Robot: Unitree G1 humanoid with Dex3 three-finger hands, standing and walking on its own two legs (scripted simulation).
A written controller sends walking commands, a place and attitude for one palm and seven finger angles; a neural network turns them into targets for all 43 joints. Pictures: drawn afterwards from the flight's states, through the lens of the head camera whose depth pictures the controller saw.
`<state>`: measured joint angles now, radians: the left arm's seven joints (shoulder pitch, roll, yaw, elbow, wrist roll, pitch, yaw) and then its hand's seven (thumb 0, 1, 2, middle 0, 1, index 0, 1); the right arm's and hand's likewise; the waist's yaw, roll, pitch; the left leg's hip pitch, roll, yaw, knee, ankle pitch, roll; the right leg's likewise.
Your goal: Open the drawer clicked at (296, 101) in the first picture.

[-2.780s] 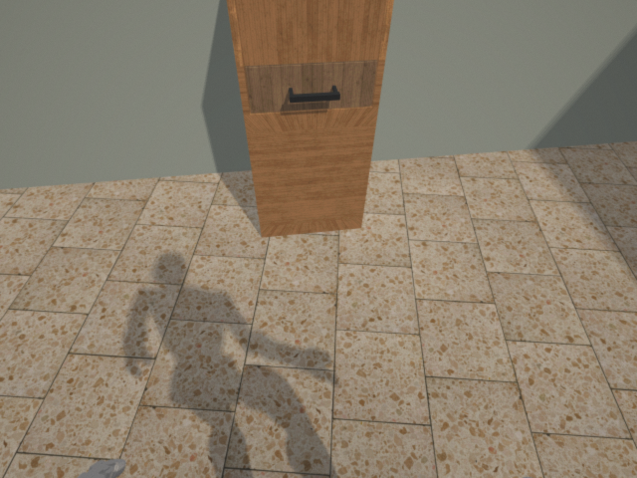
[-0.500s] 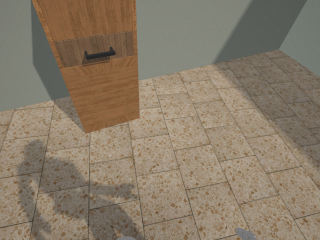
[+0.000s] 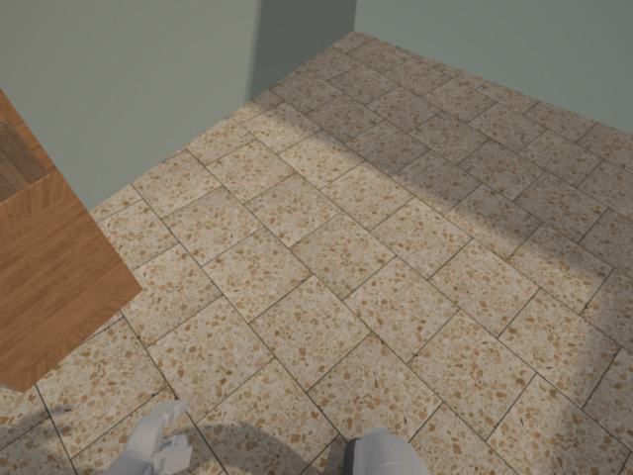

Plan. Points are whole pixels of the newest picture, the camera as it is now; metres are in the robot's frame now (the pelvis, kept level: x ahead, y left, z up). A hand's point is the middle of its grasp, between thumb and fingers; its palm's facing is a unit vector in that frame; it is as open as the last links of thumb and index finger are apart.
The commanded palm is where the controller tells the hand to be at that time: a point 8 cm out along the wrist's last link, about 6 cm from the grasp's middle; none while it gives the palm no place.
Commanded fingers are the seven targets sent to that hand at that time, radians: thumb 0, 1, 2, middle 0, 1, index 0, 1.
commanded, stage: walk to a spot facing it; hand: left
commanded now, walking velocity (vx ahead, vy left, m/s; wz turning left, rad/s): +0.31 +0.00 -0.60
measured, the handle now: out of the picture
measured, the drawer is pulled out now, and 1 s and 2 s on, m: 0.00 0.00 0.00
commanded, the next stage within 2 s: turn to face it in 0.90 s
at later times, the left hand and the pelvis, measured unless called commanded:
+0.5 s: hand (169, 393) +0.26 +0.23 -0.18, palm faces -0.13 -0.97 -0.21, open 7.3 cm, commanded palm none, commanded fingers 0.00 0.90 0.90 -0.20 -0.30 -0.20 -0.30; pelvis +0.19 +0.03 -0.01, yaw -15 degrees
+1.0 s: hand (265, 268) +0.48 +0.09 -0.16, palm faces -0.56 -0.79 -0.24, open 7.4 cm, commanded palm none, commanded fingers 0.00 0.90 0.90 -0.20 -0.30 -0.20 -0.30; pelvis +0.26 +0.00 -0.01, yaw -34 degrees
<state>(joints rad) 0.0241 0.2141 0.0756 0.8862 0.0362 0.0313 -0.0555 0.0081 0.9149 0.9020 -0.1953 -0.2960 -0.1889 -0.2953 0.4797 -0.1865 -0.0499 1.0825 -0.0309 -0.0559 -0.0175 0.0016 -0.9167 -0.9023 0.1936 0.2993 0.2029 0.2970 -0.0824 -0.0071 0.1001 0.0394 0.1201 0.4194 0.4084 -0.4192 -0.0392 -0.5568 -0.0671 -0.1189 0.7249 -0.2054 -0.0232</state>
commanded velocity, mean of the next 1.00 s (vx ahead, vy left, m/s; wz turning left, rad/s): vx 0.10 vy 0.00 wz -0.55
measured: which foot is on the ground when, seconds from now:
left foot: down 0.00-0.04, up 0.06-0.44, down 0.46-0.96, up 0.98-1.00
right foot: up 0.00-0.04, down 0.06-0.46, up 0.48-0.96, down 0.98-1.00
